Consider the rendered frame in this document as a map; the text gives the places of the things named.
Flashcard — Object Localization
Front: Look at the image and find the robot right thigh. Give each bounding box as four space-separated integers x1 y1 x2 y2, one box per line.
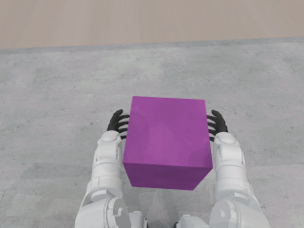
176 216 209 228

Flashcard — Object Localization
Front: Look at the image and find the left robot upper arm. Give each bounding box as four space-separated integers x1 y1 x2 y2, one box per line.
75 196 132 228

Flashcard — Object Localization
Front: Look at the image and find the robot left thigh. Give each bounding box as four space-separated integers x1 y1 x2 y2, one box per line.
128 212 148 228

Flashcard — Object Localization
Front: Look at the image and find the robot left forearm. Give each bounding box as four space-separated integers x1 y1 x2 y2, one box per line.
74 130 124 228

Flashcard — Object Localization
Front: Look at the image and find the robot left hand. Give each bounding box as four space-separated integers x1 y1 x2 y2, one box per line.
106 109 130 140

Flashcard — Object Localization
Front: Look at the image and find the robot right forearm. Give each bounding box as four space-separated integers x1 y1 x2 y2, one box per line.
213 132 265 216

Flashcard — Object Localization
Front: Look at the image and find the right robot upper arm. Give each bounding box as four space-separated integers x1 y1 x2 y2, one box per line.
208 199 270 228

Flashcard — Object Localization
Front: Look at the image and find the robot right hand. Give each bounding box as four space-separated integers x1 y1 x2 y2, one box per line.
206 109 228 142

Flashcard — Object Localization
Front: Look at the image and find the robot thigh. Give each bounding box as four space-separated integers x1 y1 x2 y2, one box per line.
128 212 148 228
176 216 209 228

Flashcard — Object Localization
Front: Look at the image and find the carton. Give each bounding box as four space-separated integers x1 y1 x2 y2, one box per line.
123 96 213 191

